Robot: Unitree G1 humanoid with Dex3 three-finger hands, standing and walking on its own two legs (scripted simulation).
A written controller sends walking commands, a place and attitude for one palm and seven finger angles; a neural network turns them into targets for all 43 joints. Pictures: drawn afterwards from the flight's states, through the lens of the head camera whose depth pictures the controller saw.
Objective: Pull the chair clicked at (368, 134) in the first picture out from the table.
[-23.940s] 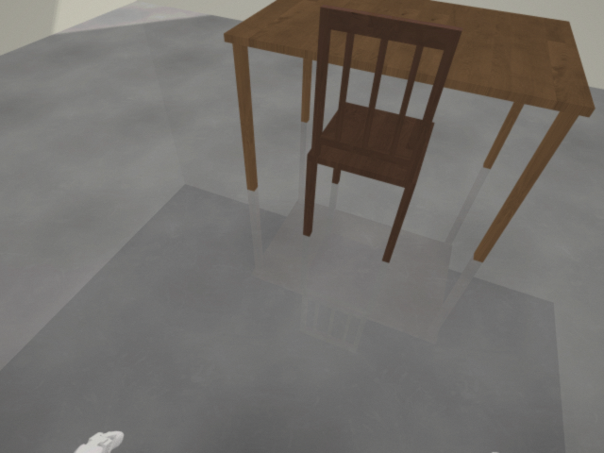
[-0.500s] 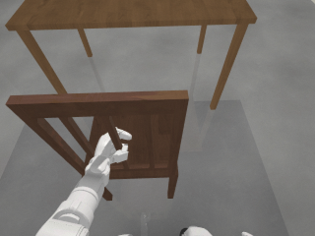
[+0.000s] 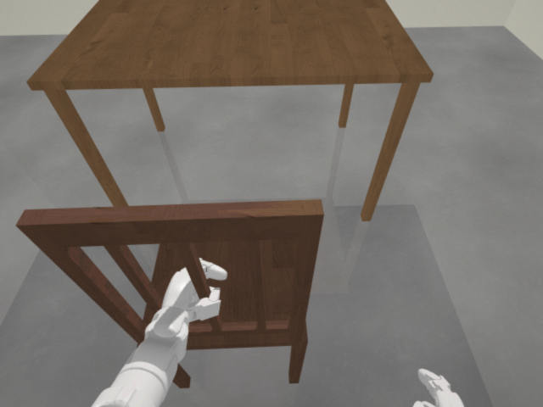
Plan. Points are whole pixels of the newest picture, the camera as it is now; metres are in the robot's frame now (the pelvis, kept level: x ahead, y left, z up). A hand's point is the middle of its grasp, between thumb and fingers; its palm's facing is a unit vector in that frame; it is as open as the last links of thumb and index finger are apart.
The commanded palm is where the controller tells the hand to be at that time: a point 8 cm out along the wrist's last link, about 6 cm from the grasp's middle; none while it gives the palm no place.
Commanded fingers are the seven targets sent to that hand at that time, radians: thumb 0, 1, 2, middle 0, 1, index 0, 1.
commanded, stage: stop walking, hand still on the chair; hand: left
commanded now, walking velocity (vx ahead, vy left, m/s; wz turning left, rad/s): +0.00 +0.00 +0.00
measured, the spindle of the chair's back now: (204, 291) +0.32 +0.13 -0.07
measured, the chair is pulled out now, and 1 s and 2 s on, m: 0.51 0.51 0.51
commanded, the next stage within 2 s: open the thumb and straighten the fingers in 0.32 s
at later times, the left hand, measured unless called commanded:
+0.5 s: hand (213, 302) +0.30 +0.11 -0.06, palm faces -0.10 -0.98 -0.17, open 5.3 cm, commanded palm +0.28 +0.17 -0.04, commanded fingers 0.00 0.30 0.61 -0.50 -1.45 -0.50 -1.45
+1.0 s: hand (210, 290) +0.32 +0.12 -0.06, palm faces -0.10 -0.98 -0.18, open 15.5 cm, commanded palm +0.30 +0.17 -0.03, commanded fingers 0.00 -0.55 0.20 0.00 0.00 0.00 0.00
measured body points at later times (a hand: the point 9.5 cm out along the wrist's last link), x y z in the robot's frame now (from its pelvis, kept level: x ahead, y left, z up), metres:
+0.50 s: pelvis +0.00 +0.01 +0.00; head +0.02 +0.01 +0.45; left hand +0.30 +0.17 -0.05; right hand +0.11 -0.23 -0.12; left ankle -0.04 +0.14 -0.74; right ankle +0.03 -0.12 -0.74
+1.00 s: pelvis +0.01 +0.01 -0.02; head +0.05 +0.00 +0.42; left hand +0.32 +0.17 -0.04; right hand +0.15 -0.22 -0.14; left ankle -0.04 +0.14 -0.74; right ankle +0.03 -0.12 -0.74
